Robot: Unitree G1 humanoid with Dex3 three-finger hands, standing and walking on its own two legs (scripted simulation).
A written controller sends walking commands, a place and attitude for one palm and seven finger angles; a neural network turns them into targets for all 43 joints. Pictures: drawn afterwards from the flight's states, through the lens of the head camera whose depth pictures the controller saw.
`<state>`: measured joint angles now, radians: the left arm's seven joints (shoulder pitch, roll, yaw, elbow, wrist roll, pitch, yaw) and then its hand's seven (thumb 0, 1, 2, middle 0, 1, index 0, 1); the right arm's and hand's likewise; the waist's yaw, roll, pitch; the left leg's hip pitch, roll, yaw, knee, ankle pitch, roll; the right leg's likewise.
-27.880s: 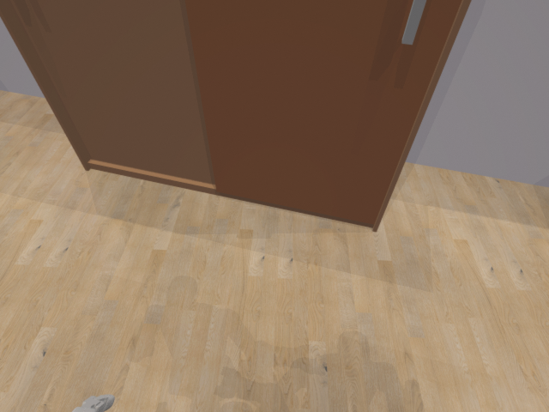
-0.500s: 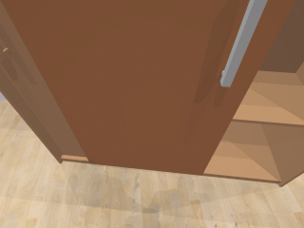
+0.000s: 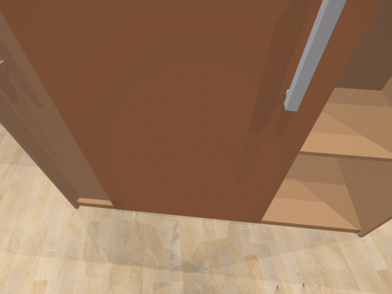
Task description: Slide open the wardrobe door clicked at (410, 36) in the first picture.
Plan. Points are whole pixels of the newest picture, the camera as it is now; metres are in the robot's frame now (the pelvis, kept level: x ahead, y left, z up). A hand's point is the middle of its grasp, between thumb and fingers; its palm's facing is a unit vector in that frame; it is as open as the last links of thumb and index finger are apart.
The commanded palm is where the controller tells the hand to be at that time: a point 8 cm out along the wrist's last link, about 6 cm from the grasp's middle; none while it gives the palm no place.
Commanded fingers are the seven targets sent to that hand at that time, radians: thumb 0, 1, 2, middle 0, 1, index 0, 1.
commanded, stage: look to check the result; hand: right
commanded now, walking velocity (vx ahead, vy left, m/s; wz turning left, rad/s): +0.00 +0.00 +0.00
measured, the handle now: (313, 39) +0.55 -0.20 +0.25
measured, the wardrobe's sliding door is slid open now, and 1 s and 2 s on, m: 0.53 0.53 0.53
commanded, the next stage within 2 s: stand and wait in 0.24 s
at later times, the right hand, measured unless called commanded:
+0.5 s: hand out of the picture +0.08 -0.23 -0.16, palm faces -0.04 +0.95 -0.32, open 7.4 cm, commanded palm none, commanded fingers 0.00 -0.90 -0.90 0.20 0.30 0.20 0.30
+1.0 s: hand out of the picture +0.09 -0.22 -0.16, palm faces -0.05 +0.95 -0.32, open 7.4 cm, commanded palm none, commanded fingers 0.00 -0.90 -0.90 0.20 0.30 0.20 0.30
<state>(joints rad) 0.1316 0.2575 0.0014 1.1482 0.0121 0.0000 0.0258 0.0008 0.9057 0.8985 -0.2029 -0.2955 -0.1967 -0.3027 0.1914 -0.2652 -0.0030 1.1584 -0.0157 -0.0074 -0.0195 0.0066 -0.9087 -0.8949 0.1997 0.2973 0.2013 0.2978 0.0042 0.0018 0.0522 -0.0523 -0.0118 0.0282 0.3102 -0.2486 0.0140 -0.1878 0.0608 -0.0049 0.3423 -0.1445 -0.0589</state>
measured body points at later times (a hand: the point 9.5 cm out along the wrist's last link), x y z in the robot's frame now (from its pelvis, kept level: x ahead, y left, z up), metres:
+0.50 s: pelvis +0.01 +0.01 +0.00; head +0.04 +0.00 +0.45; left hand +0.09 +0.29 -0.14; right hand +0.09 -0.28 -0.14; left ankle -0.05 +0.11 -0.75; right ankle +0.02 -0.08 -0.75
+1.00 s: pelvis +0.02 +0.02 +0.00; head +0.05 +0.02 +0.45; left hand +0.09 +0.31 -0.14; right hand +0.10 -0.27 -0.14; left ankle -0.05 +0.11 -0.75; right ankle +0.02 -0.08 -0.75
